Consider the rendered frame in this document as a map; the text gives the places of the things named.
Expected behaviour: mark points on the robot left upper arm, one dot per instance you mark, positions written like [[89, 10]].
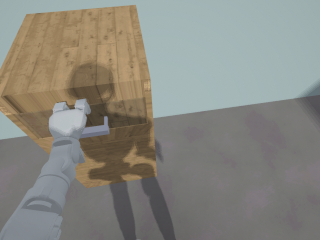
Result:
[[31, 224]]

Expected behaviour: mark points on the robot left hand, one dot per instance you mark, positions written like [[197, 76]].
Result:
[[66, 122]]

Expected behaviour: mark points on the drawer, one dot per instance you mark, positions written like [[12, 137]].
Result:
[[120, 113]]

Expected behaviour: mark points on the robot left forearm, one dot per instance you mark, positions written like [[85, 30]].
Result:
[[50, 189]]

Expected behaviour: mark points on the cabinet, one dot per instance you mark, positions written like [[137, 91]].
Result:
[[96, 54]]

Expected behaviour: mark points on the handle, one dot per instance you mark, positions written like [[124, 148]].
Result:
[[96, 130]]

